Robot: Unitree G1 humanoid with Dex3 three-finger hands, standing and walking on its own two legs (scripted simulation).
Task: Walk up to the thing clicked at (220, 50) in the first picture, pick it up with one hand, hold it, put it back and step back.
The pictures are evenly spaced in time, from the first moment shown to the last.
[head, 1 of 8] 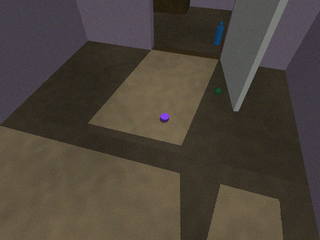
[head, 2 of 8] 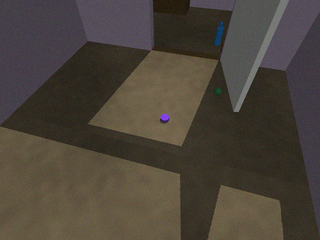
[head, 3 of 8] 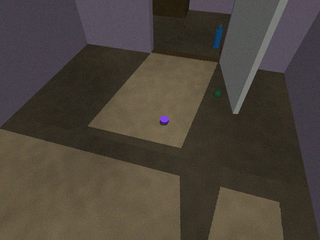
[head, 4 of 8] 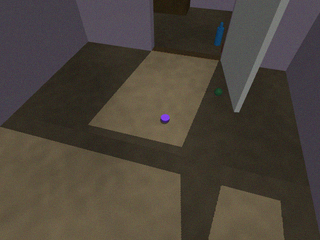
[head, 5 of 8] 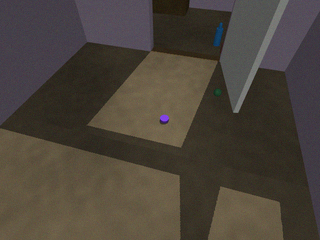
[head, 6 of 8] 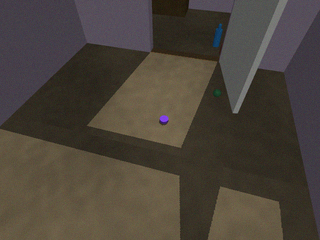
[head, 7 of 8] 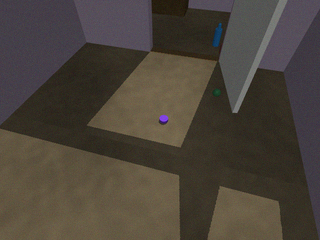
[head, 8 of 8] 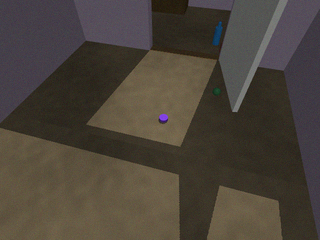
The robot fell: no
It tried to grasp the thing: no
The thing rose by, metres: 0.00
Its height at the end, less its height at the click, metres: +0.00
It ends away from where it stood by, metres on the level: 0.00
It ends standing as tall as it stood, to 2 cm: yes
